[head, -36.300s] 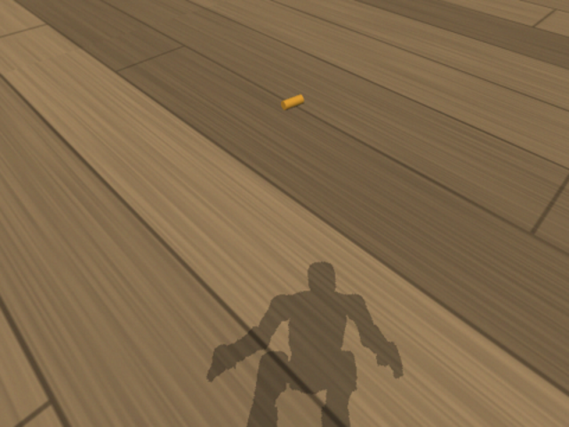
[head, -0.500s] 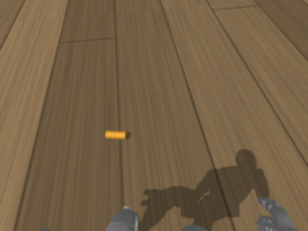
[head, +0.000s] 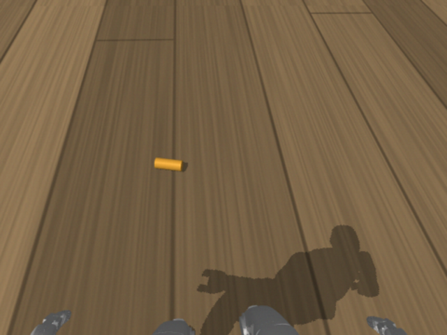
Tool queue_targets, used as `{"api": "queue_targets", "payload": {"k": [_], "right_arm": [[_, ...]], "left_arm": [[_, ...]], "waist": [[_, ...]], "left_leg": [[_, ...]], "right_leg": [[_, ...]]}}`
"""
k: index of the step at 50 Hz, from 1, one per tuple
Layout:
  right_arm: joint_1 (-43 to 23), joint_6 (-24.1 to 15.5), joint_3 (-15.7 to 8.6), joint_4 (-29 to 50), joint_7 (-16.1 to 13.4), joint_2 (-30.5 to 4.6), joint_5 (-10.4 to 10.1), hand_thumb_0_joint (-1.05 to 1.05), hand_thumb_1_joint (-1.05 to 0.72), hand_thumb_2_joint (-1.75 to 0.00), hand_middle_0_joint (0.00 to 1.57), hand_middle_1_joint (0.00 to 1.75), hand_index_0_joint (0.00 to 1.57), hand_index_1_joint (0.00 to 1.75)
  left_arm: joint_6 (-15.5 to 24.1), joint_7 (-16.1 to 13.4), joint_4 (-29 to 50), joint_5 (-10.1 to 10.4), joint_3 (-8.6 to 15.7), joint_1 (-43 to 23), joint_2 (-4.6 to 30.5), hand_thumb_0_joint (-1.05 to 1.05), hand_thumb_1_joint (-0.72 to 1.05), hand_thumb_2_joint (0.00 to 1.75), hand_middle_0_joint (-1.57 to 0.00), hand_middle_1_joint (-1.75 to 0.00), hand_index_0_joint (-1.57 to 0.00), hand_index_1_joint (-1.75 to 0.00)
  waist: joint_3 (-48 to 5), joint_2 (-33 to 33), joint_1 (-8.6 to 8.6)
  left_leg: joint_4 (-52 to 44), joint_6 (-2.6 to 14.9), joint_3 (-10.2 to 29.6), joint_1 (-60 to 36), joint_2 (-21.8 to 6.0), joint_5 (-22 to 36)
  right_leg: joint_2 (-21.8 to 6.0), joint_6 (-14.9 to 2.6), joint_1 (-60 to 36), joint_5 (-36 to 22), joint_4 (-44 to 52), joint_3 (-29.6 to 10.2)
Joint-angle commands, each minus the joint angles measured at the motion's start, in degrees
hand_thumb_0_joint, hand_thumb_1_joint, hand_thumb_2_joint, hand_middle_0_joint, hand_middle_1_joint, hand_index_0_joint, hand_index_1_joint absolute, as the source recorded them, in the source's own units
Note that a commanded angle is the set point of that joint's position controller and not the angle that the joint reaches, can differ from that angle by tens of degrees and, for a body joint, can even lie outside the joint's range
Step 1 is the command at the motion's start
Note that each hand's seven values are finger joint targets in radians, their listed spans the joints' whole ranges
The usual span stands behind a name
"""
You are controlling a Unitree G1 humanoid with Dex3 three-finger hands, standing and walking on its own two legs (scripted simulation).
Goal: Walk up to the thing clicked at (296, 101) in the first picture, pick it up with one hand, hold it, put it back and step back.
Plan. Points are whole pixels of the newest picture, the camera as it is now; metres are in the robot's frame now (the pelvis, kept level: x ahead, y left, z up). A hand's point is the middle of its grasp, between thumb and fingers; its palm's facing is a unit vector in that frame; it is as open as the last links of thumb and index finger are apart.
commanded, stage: step back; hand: left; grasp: from above
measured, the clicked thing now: (168, 164) +0.94 +0.26 -0.73
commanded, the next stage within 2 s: stand in 1.32 s
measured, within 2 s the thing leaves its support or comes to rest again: neither
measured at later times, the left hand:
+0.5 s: hand out of the picture -0.08 +0.27 -0.14, palm faces +0.06 -0.90 -0.43, open 7.4 cm
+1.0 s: hand out of the picture -0.07 +0.27 -0.15, palm faces +0.07 -0.92 -0.37, open 7.4 cm
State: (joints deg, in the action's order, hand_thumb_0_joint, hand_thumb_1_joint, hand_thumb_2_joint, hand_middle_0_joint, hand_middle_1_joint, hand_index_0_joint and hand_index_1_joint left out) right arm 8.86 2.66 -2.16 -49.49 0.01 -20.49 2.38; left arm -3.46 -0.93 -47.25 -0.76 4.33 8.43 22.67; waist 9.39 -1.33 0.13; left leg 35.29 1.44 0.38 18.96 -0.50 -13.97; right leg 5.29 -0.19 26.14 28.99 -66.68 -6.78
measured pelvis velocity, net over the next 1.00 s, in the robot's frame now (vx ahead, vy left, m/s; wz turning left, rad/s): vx -0.11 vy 0.00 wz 0.06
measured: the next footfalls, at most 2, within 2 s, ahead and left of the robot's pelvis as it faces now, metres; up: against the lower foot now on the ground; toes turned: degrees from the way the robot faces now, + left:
right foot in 0.12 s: -0.06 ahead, -0.13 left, +0.00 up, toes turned +2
left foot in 0.44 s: -0.09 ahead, +0.12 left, +0.00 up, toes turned +1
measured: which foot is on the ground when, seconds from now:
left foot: down 0.00-0.14, up 0.16-0.42, down 0.44-0.72, up 0.74-0.94, down 0.96-1.00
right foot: up 0.00-0.10, down 0.12-1.00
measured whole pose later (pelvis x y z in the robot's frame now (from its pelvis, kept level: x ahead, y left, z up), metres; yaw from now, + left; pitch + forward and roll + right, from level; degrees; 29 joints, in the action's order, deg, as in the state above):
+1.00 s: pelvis -0.11 +0.00 +0.00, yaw +3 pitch -3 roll +1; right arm 9.5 -0.8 -3.8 -57.2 0.7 -21.8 1.9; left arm 1.1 0.3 -56.5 -1.2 2.4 12.2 21.1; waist 5.1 -0.1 1.8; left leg 33.9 0.0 -0.4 17.7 -0.3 -12.4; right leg -3.0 0.5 14.0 20.7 -37.7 1.9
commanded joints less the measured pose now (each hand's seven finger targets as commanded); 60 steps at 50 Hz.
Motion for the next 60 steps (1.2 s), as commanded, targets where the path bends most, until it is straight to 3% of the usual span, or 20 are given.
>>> {"api": "queue_targets", "payload": {"k": [1,5,6,7,8,11,17,21,23,24,25,33,34,36,37,41,47,50,55,60], "right_arm": [[0.13,-1.13,-4.39,5.57,-1.41,-15.43,0.09,0.00,-0.90,-0.90,0.20,0.30,0.20,0.30],[-2.27,0.29,-4.07,5.18,-0.97,-16.36,-1.43,0.00,-0.90,-0.90,0.20,0.30,0.20,0.30],[-1.34,0.37,-3.33,5.40,-0.77,-13.65,-1.37,0.00,-0.90,-0.90,0.20,0.30,0.20,0.30],[-3.54,-0.01,-2.48,7.47,-0.99,-10.11,-1.74,0.00,-0.90,-0.90,0.20,0.30,0.20,0.30],[-6.39,0.19,-3.60,7.29,-1.91,-12.11,-1.43,0.00,-0.90,-0.90,0.20,0.30,0.20,0.30],[-0.48,-0.05,-3.65,3.00,-1.71,-12.87,-2.04,0.00,-0.90,-0.90,0.20,0.30,0.20,0.30],[-2.67,-1.72,-3.61,2.36,-0.10,-12.54,-0.32,0.00,-0.90,-0.90,0.20,0.30,0.20,0.30],[3.02,-3.19,-3.87,-1.89,0.52,-11.20,-0.53,0.00,-0.90,-0.90,0.20,0.30,0.20,0.30],[5.55,-3.96,-5.19,-3.12,0.26,-14.60,0.07,0.00,-0.90,-0.90,0.20,0.30,0.20,0.30],[3.85,-4.17,-5.23,-2.62,0.23,-18.12,0.12,0.00,-0.90,-0.90,0.20,0.30,0.20,0.30],[2.51,-4.26,-5.62,-1.93,0.41,-19.72,-0.17,0.00,-0.90,-0.90,0.20,0.30,0.20,0.30],[-0.64,-3.30,-3.99,-1.56,0.86,-14.37,-0.62,0.00,-0.90,-0.90,0.20,0.30,0.20,0.30],[0.41,-3.05,-3.24,-1.50,0.68,-12.03,-0.91,0.00,-0.90,-0.90,0.20,0.30,0.20,0.30],[-2.59,-3.07,-2.99,0.00,-0.13,-10.58,-0.73,0.00,-0.90,-0.90,0.20,0.30,0.20,0.30],[-1.28,-3.47,-3.52,-0.36,-0.43,-12.70,-0.73,0.00,-0.90,-0.90,0.20,0.30,0.20,0.30],[2.95,-4.43,-3.36,-2.82,0.28,-11.31,-0.97,0.00,-0.90,-0.90,0.20,0.30,0.20,0.30],[3.21,-4.61,-3.47,-4.80,-0.04,-9.79,-0.69,0.00,-0.90,-0.90,0.20,0.30,0.20,0.30],[-2.74,-5.00,-4.10,-3.24,-0.57,-17.18,-1.03,0.00,-0.90,-0.90,0.20,0.30,0.20,0.30],[-6.91,-4.35,-2.30,-4.67,-0.33,-12.73,-1.45,0.00,-0.90,-0.90,0.20,0.30,0.20,0.30],[-7.97,-4.63,-1.95,-7.25,-0.38,-11.70,-1.71,0.00,-0.90,-0.90,0.20,0.30,0.20,0.30]], "left_arm": [[1.74,-0.34,3.08,-0.13,2.66,1.35,9.63,0.00,0.90,0.90,-0.20,-0.30,-0.20,-0.30],[3.29,-0.34,-2.31,-0.69,2.57,9.43,9.11,0.00,0.90,0.90,-0.20,-0.30,-0.20,-0.30],[3.60,-0.49,-2.55,-1.79,3.50,8.60,11.83,0.00,0.90,0.90,-0.20,-0.30,-0.20,-0.30],[3.65,-0.39,-1.25,-2.20,5.29,8.12,18.68,0.00,0.90,0.90,-0.20,-0.30,-0.20,-0.30],[3.64,-0.72,0.60,-2.26,5.83,4.52,22.51,0.00,0.90,0.90,-0.20,-0.30,-0.20,-0.30],[4.44,-1.11,1.80,-1.65,3.51,-4.28,14.69,0.00,0.90,0.90,-0.20,-0.30,-0.20,-0.30],[5.20,-0.44,-0.17,-2.38,4.42,3.65,14.63,0.00,0.90,0.90,-0.20,-0.30,-0.20,-0.30],[4.17,0.44,-0.65,-1.59,3.48,1.85,15.00,0.00,0.90,0.90,-0.20,-0.30,-0.20,-0.30],[4.06,0.80,-0.63,-1.40,1.63,3.81,10.11,0.00,0.90,0.90,-0.20,-0.30,-0.20,-0.30],[4.23,0.85,-1.03,-0.20,1.45,-0.24,9.21,0.00,0.90,0.90,-0.20,-0.30,-0.20,-0.30],[4.32,0.79,-1.50,-0.59,2.80,-2.38,12.93,0.00,0.90,0.90,-0.20,-0.30,-0.20,-0.30],[6.33,1.09,-6.78,-1.07,2.68,5.61,9.66,0.00,0.90,0.90,-0.20,-0.30,-0.20,-0.30],[6.57,0.63,-7.39,-1.39,3.19,7.81,10.70,0.00,0.90,0.90,-0.20,-0.30,-0.20,-0.30],[7.18,0.34,-7.10,-2.00,4.69,9.56,18.43,0.00,0.90,0.90,-0.20,-0.30,-0.20,-0.30],[7.49,0.30,-5.39,-1.62,4.71,6.87,18.51,0.00,0.90,0.90,-0.20,-0.30,-0.20,-0.30],[8.15,0.12,-4.59,-1.14,3.23,2.07,14.50,0.00,0.90,0.90,-0.20,-0.30,-0.20,-0.30],[6.01,0.42,-4.16,-0.06,0.84,0.00,11.02,0.00,0.90,0.90,-0.20,-0.30,-0.20,-0.30],[4.52,0.32,-5.97,1.10,0.45,2.51,9.79,0.00,0.90,0.90,-0.20,-0.30,-0.20,-0.30],[5.81,0.29,-9.56,0.21,0.32,2.89,11.03,0.00,0.90,0.90,-0.20,-0.30,-0.20,-0.30],[6.04,0.13,-10.40,0.40,-0.15,-1.30,10.80,0.00,0.90,0.90,-0.20,-0.30,-0.20,-0.30]], "waist": [[-10.45,11.68,-1.30],[-16.29,11.01,1.80],[-14.05,5.60,1.08],[-10.40,-11.19,2.79],[-7.41,-12.82,5.33],[-4.49,-2.79,-1.58],[-6.58,-7.63,4.40],[-7.28,-8.18,1.06],[-8.87,2.51,0.00],[-7.76,10.74,-1.31],[-2.98,8.76,-1.85],[-5.80,9.26,1.98],[-6.78,5.48,3.21],[-3.66,-7.16,5.12],[-1.67,-3.33,3.87],[-5.55,-4.40,0.79],[-9.16,-3.51,-1.09],[-12.05,7.75,1.10],[-10.66,7.19,1.70],[-12.53,4.22,0.58]], "left_leg": [[-8.94,13.16,13.41,-11.72,-13.97,17.97],[-1.43,7.53,8.26,-7.63,-10.22,13.79],[2.92,4.30,6.79,3.98,-6.57,3.52],[11.76,-0.03,4.31,17.38,4.37,-14.27],[23.47,-1.92,10.46,11.84,3.65,-21.79],[33.19,-1.65,11.29,10.12,6.19,-11.88],[11.40,-2.89,4.77,10.14,0.86,-15.05],[-11.55,-0.61,-2.08,-8.25,2.84,-8.95],[-15.75,2.64,12.29,-19.21,-4.07,-15.57],[-22.32,8.53,29.36,-10.35,-14.75,-35.82],[-25.08,12.32,32.05,-0.19,-18.59,-38.15],[-11.31,5.22,10.53,3.26,-7.82,-16.93],[-5.40,3.50,8.56,7.69,-5.92,-16.15],[17.14,-0.10,5.42,17.28,2.72,-20.59],[19.77,-0.22,9.43,16.56,0.72,-18.69],[13.38,-1.04,5.52,6.70,-2.12,-11.90],[-9.15,-0.56,-0.89,-11.54,0.11,5.58],[-16.13,9.96,19.13,-2.36,-16.97,-3.46],[-10.99,2.14,8.20,-1.64,-8.80,1.83],[-10.30,1.31,4.97,-7.75,-7.89,13.52]], "right_leg": [[-3.17,1.65,-1.48,2.34,14.59,2.78],[-3.01,-0.88,-17.37,-12.71,44.94,8.76],[-6.86,-2.48,-22.18,-11.93,44.16,0.50],[-20.46,-7.92,-19.99,-7.67,48.17,-19.54],[-31.23,-17.17,-4.37,-9.33,51.12,-29.21],[-20.00,-10.84,-3.91,-19.34,44.56,-9.00],[-19.56,-10.59,-16.54,8.24,46.77,-10.51],[-17.39,-8.30,-8.30,5.59,44.32,-4.82],[-12.05,-3.72,3.59,4.36,35.24,0.98],[-5.74,-0.71,5.05,3.37,25.16,8.07],[-6.94,-0.64,0.89,3.01,16.95,5.29],[-2.86,-1.76,-19.66,-9.78,40.72,10.95],[-4.90,-2.47,-25.56,-8.36,42.48,6.12],[-27.25,-12.11,-19.83,12.19,55.57,-26.63],[-29.78,-15.42,-17.06,7.08,54.57,-28.20],[-22.12,-11.53,-13.91,-16.37,48.94,-8.17],[-14.98,-5.45,-6.50,-28.04,35.61,2.71],[-6.44,-0.87,-12.21,-1.73,27.03,6.99],[-9.34,-2.30,-17.07,-17.20,39.47,3.01],[-11.04,-2.04,-17.85,-27.02,41.54,2.64]]}}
